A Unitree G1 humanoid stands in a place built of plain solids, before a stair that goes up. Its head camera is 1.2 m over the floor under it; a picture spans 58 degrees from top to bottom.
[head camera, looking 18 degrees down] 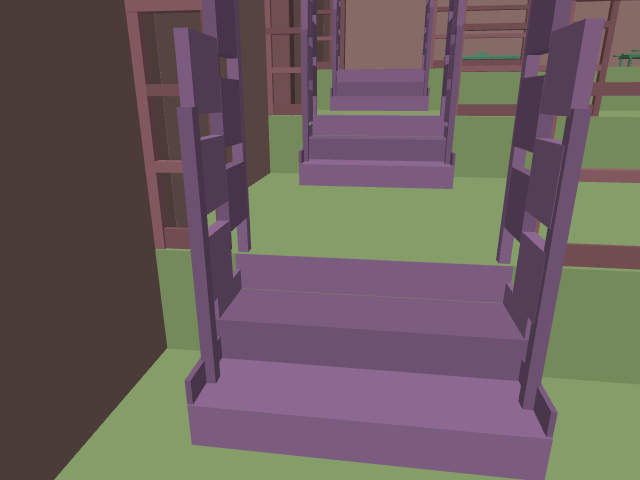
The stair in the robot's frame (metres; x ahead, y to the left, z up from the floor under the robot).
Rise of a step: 0.18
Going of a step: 0.30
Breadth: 1.22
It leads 8 degrees to the right of straight ahead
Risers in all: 3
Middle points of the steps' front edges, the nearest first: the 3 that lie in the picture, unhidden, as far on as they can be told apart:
1.19 -0.14 0.18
1.49 -0.17 0.35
1.78 -0.21 0.53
